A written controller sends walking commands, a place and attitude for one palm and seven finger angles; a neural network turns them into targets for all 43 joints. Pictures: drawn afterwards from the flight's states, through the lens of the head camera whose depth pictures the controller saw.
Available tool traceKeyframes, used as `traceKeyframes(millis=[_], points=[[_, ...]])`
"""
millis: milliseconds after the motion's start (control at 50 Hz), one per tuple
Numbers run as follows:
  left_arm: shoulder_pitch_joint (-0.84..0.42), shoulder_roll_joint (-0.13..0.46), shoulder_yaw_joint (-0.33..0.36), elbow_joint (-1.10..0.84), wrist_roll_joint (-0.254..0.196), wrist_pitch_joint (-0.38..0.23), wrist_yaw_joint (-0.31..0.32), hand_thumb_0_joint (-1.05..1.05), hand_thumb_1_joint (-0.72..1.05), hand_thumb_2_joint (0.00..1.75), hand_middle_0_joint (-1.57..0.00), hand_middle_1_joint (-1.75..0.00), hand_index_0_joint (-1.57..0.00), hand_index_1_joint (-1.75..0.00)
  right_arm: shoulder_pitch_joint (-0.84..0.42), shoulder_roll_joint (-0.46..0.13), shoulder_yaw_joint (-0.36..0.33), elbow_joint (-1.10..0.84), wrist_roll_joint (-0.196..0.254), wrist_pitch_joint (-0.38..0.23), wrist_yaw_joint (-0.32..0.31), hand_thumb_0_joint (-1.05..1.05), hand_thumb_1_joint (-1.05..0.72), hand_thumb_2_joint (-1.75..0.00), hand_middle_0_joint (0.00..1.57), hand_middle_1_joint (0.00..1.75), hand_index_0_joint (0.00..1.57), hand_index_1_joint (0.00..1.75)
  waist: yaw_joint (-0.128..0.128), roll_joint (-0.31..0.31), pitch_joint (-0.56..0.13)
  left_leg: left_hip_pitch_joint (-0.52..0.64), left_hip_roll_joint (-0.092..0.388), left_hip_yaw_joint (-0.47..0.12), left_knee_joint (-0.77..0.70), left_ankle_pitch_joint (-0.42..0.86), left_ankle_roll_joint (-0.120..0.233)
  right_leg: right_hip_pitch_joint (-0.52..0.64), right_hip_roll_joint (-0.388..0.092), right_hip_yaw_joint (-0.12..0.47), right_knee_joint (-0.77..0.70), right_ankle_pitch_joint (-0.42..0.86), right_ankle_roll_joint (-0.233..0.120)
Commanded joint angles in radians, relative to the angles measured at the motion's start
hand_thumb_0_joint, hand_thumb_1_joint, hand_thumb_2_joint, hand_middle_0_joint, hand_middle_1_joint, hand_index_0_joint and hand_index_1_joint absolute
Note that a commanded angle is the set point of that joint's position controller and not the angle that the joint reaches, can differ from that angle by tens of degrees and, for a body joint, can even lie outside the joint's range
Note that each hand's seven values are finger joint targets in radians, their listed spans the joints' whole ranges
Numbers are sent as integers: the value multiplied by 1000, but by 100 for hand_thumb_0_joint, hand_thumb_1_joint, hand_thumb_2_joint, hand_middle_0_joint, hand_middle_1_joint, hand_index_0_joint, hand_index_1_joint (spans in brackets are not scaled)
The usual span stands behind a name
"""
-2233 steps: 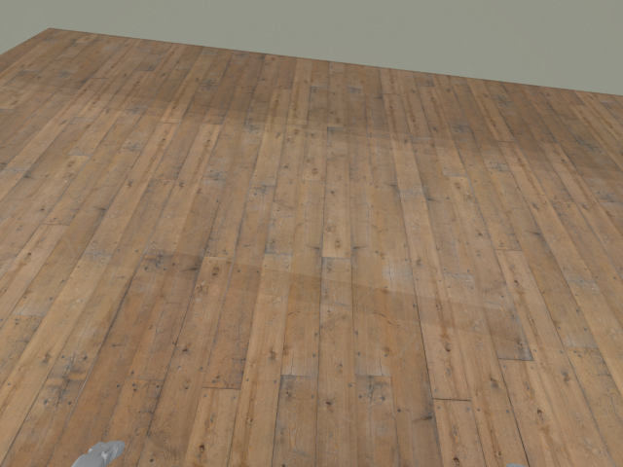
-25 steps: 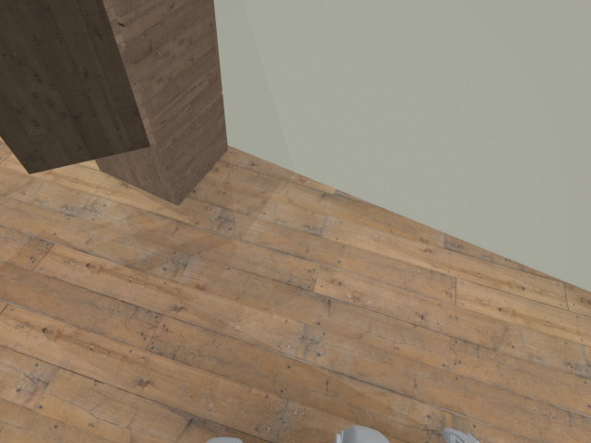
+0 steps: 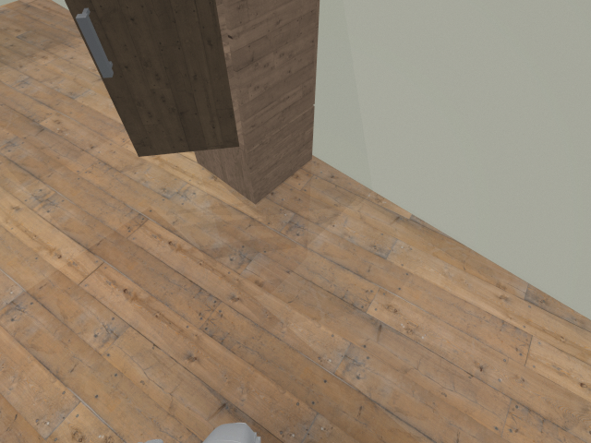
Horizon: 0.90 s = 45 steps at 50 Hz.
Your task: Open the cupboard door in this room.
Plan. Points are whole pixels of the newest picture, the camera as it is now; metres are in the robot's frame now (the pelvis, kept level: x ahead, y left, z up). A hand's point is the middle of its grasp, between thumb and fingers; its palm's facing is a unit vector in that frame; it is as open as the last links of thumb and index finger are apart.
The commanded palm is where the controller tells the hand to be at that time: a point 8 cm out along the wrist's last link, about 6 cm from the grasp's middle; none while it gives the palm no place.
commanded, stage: turn to face it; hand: left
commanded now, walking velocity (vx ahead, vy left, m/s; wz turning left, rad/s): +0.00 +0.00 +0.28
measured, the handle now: (97, 43) +1.01 +0.59 +0.00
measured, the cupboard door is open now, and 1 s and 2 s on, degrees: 50 50 50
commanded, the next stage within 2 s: take the last steps up to it in 0.12 s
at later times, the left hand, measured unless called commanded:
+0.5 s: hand out of the picture +0.04 +0.22 -0.17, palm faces +0.21 -0.95 -0.24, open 7.4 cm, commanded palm none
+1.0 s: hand out of the picture +0.06 +0.31 -0.19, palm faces +0.30 -0.93 -0.19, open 7.4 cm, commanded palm none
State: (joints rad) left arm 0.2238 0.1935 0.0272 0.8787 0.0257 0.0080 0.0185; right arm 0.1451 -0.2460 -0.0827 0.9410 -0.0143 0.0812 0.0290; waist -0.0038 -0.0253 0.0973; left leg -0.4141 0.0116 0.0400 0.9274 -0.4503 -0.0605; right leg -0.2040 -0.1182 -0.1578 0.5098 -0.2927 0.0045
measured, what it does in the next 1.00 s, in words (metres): steps to the left: left foot, then right foot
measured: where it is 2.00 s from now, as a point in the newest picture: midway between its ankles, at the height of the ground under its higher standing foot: (236, 350)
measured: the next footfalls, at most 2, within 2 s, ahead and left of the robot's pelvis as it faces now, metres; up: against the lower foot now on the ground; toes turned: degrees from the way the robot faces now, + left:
left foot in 0.12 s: +0.04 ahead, +0.13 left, +0.00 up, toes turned +7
right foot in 0.46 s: +0.06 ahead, -0.12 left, +0.00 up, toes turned +3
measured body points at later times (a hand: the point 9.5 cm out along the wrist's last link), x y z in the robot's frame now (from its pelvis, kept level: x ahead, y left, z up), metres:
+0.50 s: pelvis +0.01 +0.01 -0.01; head +0.03 +0.00 +0.44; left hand +0.03 +0.26 -0.15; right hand +0.10 -0.22 -0.17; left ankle +0.00 +0.12 -0.73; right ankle +0.02 -0.12 -0.74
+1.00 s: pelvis +0.12 +0.13 -0.01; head +0.15 +0.16 +0.44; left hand +0.04 +0.36 -0.18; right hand +0.26 -0.07 -0.15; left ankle +0.14 +0.23 -0.74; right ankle +0.09 -0.02 -0.66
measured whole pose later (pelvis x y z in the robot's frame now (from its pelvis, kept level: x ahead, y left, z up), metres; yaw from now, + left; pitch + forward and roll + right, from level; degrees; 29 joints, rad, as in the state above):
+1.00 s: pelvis +0.12 +0.13 -0.01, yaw +14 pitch +0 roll +1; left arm 0.31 0.22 0.06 1.08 0.02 0.00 0.00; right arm 0.18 -0.15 -0.03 0.97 -0.03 -0.05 0.00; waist 0.04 -0.07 0.08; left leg -0.32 0.02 0.15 0.56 -0.24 0.05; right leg -0.43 -0.12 -0.06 1.19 -0.42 0.00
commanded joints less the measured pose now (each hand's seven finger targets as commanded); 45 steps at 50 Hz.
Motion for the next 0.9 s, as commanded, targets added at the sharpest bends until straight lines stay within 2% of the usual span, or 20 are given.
traceKeyframes(millis=[0,60,80,100,120,220,340,400,420,440,460,480,520,580,720,760,800,820,840,880], points=[[76,232,73,-23,6,-19,11,0,90,90,-20,-30,-20,-30,-57,-28,14,-89,9,-48,-5,0,-90,-90,20,30,20,30,45,-169,-136,31,-23,49,-234,9,11,156,-228,146,-68,584,-124],[41,203,72,-18,-13,-11,5,0,90,90,-20,-30,-20,-30,52,-80,7,-51,4,-66,-13,0,-90,-90,20,30,20,30,-23,-83,-177,302,16,8,-527,302,42,4,-174,60,92,399,-25],[56,143,60,-36,-20,-3,-1,0,90,90,-20,-30,-20,-30,84,-175,-14,-49,-7,-76,-20,0,-90,-90,20,30,20,30,-37,183,-220,441,227,-262,-559,540,130,-195,-60,-1,262,61,44],[5,100,37,-65,-21,5,0,0,90,90,-20,-30,-20,-30,133,-242,-28,-43,-8,-68,-33,0,-90,-90,20,30,20,30,-67,319,-207,416,393,-428,-577,857,265,-300,8,57,413,-365,72],[-37,124,39,-70,-14,16,4,0,90,90,-20,-30,-20,-30,135,-230,-20,-37,-12,-62,-39,0,-90,-90,20,30,20,30,-68,205,-168,344,402,-375,-561,798,302,-282,-7,132,502,-344,52],[13,105,49,12,-10,26,-10,0,90,90,-20,-30,-20,-30,25,-133,16,-53,-9,-81,-64,0,-90,-90,20,30,20,30,5,199,-134,292,232,-215,-584,679,232,-282,26,155,551,-151,51],[-19,82,42,4,-4,2,-32,0,90,90,-20,-30,-20,-30,66,-142,6,-26,-15,-81,-47,0,-90,-90,20,30,20,30,-10,201,-99,213,193,-266,-635,147,239,-161,74,69,251,-188,34],[132,89,55,54,-1,-17,-36,0,90,90,-20,-30,-20,-30,18,-133,1,-34,-6,-77,-39,0,-90,-90,20,30,20,30,70,109,-75,-13,107,-226,-518,-71,181,146,97,44,-19,-59,26],[208,145,71,73,9,-27,-28,0,90,90,-20,-30,-20,-30,2,-85,6,-46,4,-80,-33,0,-90,-90,20,30,20,30,111,-32,-69,-187,10,-131,-341,-130,129,290,-25,189,-154,-185,-5],[273,245,93,84,17,-34,-15,0,90,90,-20,-30,-20,-30,-38,-18,20,-87,6,-85,-25,0,-90,-90,20,30,20,30,152,-322,-47,-371,-74,-9,-47,-169,69,349,-323,579,-337,-385,-107],[269,256,86,74,3,-37,-7,0,90,90,-20,-30,-20,-30,-114,-91,9,-113,-12,-81,-15,0,-90,-90,20,30,20,30,152,-223,29,-386,-14,-100,149,-122,64,173,-424,717,-434,-479,-171],[179,238,84,53,-5,-39,-9,0,90,90,-20,-30,-20,-30,-104,-80,5,-119,-16,-77,-5,0,-90,-90,20,30,20,30,91,-114,54,-376,17,-127,193,1,63,117,-391,611,-434,-413,-172],[90,171,66,49,-1,-59,-5,0,90,90,-20,-30,-20,-30,-37,-72,-6,-63,-16,-66,5,0,-90,-90,20,30,20,30,32,-215,51,-312,64,-114,253,134,42,34,-298,466,-407,-327,-119],[97,140,57,62,-5,-77,-8,0,90,90,-20,-30,-20,-30,-6,-36,3,-38,-10,-59,20,0,-90,-90,20,30,20,30,16,-156,46,-253,70,-45,176,249,11,30,-227,214,-392,-73,-77],[207,173,64,149,9,-80,-8,0,90,90,-20,-30,-20,-30,-90,22,27,-58,-2,-89,36,0,-90,-90,20,30,20,30,70,-157,4,-129,41,65,-235,213,24,153,-229,89,-282,188,-78],[183,185,69,149,10,-73,-8,0,90,90,-20,-30,-20,-30,-43,11,29,-49,-2,-101,31,0,-90,-90,20,30,20,30,48,-181,-14,-13,26,79,-319,185,42,122,-239,79,-222,231,-74],[156,175,68,146,4,-65,-13,0,90,90,-20,-30,-20,-30,142,-42,18,10,-9,-117,16,0,-90,-90,20,30,20,30,-41,-82,-100,287,-21,116,-441,225,60,16,-172,-2,-2,278,-39],[177,118,58,136,-1,-60,-20,0,90,90,-20,-30,-20,-30,293,-149,-10,49,-18,-124,1,0,-90,-90,20,30,20,30,-98,155,-208,503,114,-55,-463,172,99,-131,-84,-49,269,78,-3],[176,62,45,98,-11,-53,-24,0,90,90,-20,-30,-20,-30,416,-242,-34,71,-21,-126,-21,0,-90,-90,20,30,20,30,-130,406,-285,605,337,-429,-604,143,188,-348,58,-40,562,-342,30],[44,52,38,62,-7,-52,-18,0,90,90,-20,-30,-20,-30,346,-203,-18,69,-16,-118,-41,0,-90,-90,20,30,20,30,-105,221,-190,486,373,-402,-681,127,249,-467,3,117,775,-254,-25]])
